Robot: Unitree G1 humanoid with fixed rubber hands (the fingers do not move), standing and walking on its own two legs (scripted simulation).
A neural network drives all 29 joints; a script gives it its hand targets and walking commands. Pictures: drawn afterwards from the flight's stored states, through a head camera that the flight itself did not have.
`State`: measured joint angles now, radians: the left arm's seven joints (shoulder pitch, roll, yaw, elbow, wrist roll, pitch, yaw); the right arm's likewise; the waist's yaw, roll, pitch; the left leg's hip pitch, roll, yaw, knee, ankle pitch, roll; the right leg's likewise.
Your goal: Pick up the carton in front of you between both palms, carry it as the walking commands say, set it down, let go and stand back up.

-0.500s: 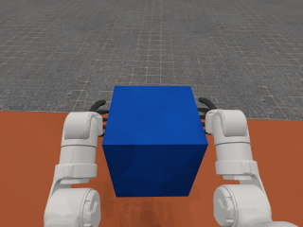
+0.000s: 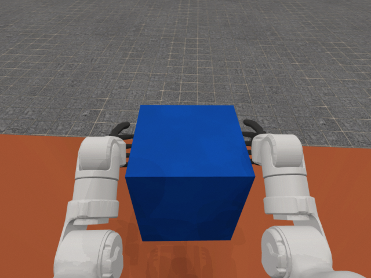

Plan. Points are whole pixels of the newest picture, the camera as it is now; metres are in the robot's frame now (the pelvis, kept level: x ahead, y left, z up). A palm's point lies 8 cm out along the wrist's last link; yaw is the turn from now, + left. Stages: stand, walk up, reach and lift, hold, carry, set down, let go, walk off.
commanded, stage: carry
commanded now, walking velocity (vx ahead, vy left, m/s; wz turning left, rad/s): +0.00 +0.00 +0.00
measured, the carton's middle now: (187, 174) +0.34 +0.00 +0.05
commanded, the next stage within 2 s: none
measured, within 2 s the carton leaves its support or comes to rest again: neither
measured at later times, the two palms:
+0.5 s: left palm (114, 150) +0.35 +0.15 +0.13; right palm (257, 147) +0.35 -0.15 +0.13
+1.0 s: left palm (125, 133) +0.40 +0.13 +0.13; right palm (259, 133) +0.40 -0.17 +0.13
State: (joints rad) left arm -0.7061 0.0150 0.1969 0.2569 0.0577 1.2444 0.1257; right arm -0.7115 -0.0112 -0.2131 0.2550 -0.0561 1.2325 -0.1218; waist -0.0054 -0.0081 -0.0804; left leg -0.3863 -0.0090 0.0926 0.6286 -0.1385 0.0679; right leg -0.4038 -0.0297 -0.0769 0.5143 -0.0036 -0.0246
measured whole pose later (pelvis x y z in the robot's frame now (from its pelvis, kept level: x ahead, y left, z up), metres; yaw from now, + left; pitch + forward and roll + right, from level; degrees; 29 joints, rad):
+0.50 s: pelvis +0.00 +0.00 +0.00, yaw +0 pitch +2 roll +0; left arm -0.71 0.01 0.20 0.25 0.06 1.24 0.13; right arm -0.71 -0.01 -0.22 0.25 -0.06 1.23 -0.12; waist -0.01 -0.01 -0.08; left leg -0.39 -0.01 0.10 0.63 -0.14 0.07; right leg -0.40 -0.03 -0.08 0.51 0.00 -0.02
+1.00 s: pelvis +0.05 -0.01 +0.00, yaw +0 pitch +4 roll -1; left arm -0.69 0.01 0.21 0.27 0.05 1.24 0.13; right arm -0.70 -0.01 -0.20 0.27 -0.06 1.24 -0.12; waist -0.01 0.04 -0.15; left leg -0.37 0.04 0.08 0.71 -0.26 0.05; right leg -0.39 0.00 -0.11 0.59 -0.16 -0.06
